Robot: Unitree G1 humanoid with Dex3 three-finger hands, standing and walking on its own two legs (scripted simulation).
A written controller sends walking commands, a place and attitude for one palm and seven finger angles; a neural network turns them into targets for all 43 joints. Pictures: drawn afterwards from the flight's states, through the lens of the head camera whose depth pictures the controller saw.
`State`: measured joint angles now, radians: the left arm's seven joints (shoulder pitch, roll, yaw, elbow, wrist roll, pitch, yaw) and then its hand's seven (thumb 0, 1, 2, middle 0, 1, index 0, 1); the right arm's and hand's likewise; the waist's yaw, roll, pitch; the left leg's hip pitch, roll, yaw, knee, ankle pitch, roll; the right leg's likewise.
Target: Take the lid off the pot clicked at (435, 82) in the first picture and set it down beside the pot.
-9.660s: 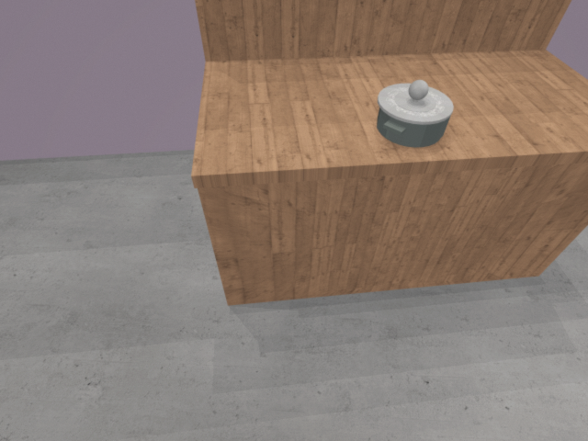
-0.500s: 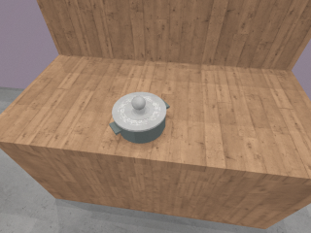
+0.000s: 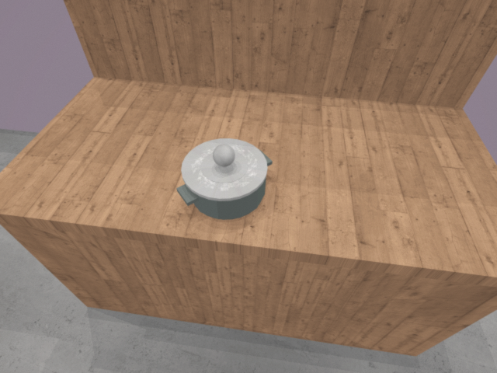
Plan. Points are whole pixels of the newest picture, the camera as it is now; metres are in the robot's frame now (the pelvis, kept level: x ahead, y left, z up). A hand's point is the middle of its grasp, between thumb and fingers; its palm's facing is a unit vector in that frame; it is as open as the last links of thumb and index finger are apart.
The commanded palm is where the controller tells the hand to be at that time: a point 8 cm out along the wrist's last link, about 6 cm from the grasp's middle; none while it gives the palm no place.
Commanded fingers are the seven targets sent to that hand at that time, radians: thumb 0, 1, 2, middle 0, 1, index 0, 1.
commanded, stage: look again from close up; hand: left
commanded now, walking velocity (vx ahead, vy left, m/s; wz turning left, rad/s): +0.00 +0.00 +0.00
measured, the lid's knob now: (223, 155) +0.54 +0.09 +0.03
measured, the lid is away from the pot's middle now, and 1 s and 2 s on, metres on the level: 0.00 0.00 0.00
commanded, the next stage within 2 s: lift the closed hand beside the body in 0.02 s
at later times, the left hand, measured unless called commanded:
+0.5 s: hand out of the picture +0.11 +0.20 -0.05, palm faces +0.15 -0.97 -0.19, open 4.8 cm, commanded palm +0.07 +0.26 -0.04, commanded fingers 0.00 0.90 0.90 -1.08 -1.26 -1.08 -1.26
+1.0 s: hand out of the picture +0.13 +0.27 -0.03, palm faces +0.25 -0.89 -0.38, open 3.1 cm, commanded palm +0.07 +0.31 +0.01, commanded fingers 0.00 0.90 0.90 -1.30 -1.50 -1.30 -1.50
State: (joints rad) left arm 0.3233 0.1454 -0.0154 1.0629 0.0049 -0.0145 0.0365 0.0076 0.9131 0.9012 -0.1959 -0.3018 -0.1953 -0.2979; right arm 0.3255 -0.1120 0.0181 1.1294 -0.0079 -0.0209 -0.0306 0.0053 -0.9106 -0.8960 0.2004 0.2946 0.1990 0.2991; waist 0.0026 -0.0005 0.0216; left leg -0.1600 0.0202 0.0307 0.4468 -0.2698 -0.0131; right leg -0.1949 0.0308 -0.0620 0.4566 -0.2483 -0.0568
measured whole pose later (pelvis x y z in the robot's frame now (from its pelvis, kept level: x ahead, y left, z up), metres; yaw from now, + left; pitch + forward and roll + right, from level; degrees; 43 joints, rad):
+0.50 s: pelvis -0.03 +0.02 +0.00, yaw +1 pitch -2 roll +0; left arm 0.53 0.17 -0.02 0.14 -0.02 -0.07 0.07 0.01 0.92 0.90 -0.66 -0.81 -0.66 -0.81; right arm 0.15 -0.26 -0.02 0.60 0.03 -0.18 -0.04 0.02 -0.91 -0.90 0.20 0.29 0.20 0.30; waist 0.01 -0.01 -0.02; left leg -0.21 -0.02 0.03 0.51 -0.27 0.02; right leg -0.23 -0.01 -0.06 0.51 -0.24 -0.02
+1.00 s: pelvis +0.01 +0.04 +0.00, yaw +1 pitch +0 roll -1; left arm 0.63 0.24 0.10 -0.04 -0.01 0.01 0.10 0.02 0.91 0.90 -1.28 -1.49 -1.28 -1.49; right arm 0.24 -0.20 0.03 0.63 0.01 -0.11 -0.05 0.02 -0.90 -0.90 0.21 0.30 0.20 0.30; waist 0.04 0.05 0.01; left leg -0.19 -0.03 0.02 0.51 -0.32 0.04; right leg -0.21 -0.02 -0.07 0.50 -0.29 0.00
